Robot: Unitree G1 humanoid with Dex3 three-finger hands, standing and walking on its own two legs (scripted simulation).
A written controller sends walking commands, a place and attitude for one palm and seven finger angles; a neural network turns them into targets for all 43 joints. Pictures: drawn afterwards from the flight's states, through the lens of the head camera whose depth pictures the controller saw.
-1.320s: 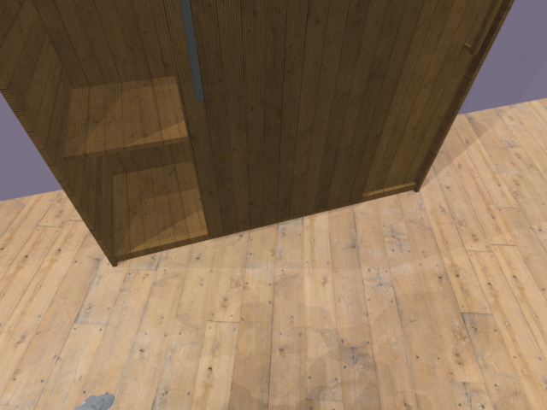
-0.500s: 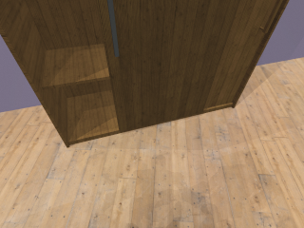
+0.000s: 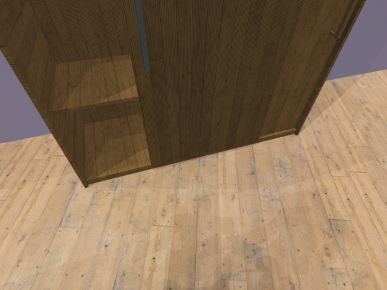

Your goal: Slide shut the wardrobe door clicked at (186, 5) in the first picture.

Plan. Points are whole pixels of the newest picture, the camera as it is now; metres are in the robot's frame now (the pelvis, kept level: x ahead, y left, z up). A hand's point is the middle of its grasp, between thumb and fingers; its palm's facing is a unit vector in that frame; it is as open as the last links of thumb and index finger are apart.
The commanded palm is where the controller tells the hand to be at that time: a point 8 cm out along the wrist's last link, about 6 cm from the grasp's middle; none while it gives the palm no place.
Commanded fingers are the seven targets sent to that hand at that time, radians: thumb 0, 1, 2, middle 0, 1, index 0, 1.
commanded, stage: look at it before walking up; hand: right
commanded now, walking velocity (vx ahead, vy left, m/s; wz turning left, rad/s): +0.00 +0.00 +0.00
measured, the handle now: (141, 32) +0.92 +0.25 +0.11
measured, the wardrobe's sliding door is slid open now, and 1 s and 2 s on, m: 0.40 0.40 0.40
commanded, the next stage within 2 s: walk to a spot facing it in 0.12 s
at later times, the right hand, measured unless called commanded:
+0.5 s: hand out of the picture +0.07 -0.22 -0.17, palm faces -0.10 +0.95 -0.28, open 7.4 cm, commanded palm none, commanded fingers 0.00 -0.90 -0.90 0.20 0.30 0.20 0.30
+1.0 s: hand out of the picture +0.15 -0.22 -0.20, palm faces -0.22 +0.96 -0.19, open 7.4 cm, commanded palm none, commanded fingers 0.00 -0.90 -0.90 0.20 0.30 0.20 0.30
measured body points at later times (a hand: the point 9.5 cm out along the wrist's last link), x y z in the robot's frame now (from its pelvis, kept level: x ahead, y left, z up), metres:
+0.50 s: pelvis +0.01 +0.00 -0.01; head +0.02 +0.01 +0.44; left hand +0.06 +0.28 -0.15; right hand +0.08 -0.27 -0.15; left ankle +0.01 +0.12 -0.74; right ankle +0.01 -0.13 -0.75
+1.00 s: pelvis +0.12 -0.03 -0.02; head +0.15 -0.05 +0.43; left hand +0.17 +0.24 -0.14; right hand +0.17 -0.27 -0.19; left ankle +0.01 +0.10 -0.72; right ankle +0.20 -0.10 -0.75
